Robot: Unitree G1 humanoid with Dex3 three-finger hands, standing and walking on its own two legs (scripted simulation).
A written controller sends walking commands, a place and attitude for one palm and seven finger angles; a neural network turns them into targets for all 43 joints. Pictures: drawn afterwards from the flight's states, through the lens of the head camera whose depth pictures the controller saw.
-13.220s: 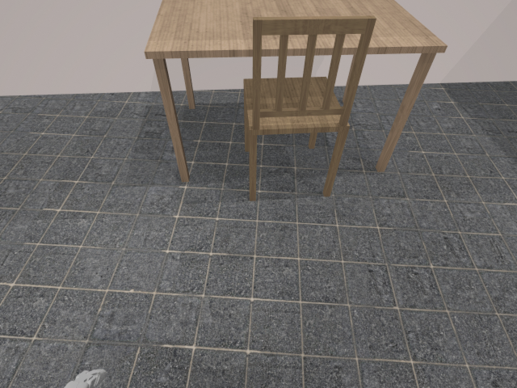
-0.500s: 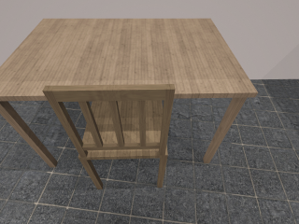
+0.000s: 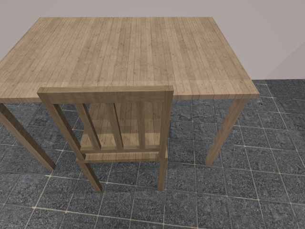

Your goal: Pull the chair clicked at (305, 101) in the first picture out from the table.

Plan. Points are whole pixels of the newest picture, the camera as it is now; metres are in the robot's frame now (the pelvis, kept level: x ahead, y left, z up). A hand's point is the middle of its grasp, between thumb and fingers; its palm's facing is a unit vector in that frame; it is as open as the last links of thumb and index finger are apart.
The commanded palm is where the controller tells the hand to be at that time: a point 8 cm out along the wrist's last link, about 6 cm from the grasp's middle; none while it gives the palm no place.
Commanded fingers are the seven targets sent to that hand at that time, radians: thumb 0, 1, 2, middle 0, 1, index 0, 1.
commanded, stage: look again from close up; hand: left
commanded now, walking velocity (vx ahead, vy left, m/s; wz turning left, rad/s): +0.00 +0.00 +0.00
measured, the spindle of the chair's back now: (115, 127) +0.47 +0.17 -0.09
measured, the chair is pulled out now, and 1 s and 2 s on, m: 0.00 0.00 0.00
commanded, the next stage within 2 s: shuffle to correct the standing spot in 0.04 s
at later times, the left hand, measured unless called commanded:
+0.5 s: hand out of the picture +0.02 +0.21 -0.19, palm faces +0.10 -0.97 -0.21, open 7.4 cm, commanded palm none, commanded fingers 0.00 0.90 0.90 -0.20 -0.30 -0.20 -0.30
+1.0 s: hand out of the picture +0.08 +0.18 -0.17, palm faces +0.07 -0.97 -0.24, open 7.4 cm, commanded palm none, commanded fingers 0.00 0.90 0.90 -0.20 -0.30 -0.20 -0.30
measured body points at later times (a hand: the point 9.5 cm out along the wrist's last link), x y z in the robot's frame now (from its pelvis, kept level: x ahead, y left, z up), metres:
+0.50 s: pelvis +0.03 +0.03 -0.01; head +0.05 +0.04 +0.44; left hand +0.01 +0.26 -0.17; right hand +0.04 -0.21 -0.16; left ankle +0.04 +0.11 -0.74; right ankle -0.01 -0.12 -0.72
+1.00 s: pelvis +0.04 +0.00 -0.01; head +0.04 -0.02 +0.44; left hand +0.07 +0.23 -0.15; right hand +0.09 -0.23 -0.17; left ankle +0.04 +0.11 -0.74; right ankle +0.03 -0.09 -0.74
